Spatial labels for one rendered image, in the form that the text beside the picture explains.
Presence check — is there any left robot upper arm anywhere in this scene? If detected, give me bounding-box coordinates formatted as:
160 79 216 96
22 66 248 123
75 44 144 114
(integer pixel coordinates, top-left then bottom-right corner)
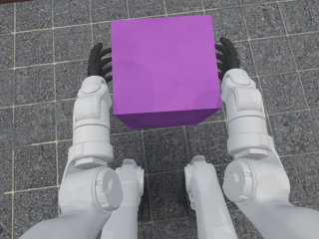
18 166 124 239

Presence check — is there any robot right forearm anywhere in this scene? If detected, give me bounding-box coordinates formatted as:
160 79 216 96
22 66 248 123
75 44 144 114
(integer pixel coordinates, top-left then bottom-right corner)
220 68 290 192

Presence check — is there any robot right shin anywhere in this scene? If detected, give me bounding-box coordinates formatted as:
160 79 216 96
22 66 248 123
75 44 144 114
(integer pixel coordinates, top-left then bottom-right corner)
188 155 216 209

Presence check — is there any robot left foot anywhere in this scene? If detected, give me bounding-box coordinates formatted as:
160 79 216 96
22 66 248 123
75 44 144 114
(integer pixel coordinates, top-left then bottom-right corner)
138 184 145 222

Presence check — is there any left robot hand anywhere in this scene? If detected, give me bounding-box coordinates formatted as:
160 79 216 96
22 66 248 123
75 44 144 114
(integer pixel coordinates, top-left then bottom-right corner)
87 42 113 83

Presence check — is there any right robot hand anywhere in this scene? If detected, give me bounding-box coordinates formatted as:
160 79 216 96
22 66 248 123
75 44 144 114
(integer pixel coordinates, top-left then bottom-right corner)
214 36 240 82

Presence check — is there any carton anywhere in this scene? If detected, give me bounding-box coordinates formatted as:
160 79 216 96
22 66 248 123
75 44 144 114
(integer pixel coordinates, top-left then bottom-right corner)
111 14 222 129

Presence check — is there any right robot upper arm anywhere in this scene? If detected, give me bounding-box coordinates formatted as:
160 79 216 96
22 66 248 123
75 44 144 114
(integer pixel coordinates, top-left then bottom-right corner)
222 157 319 239

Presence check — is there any robot left forearm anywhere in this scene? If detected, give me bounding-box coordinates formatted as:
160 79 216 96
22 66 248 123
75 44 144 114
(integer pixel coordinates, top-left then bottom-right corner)
58 76 114 203

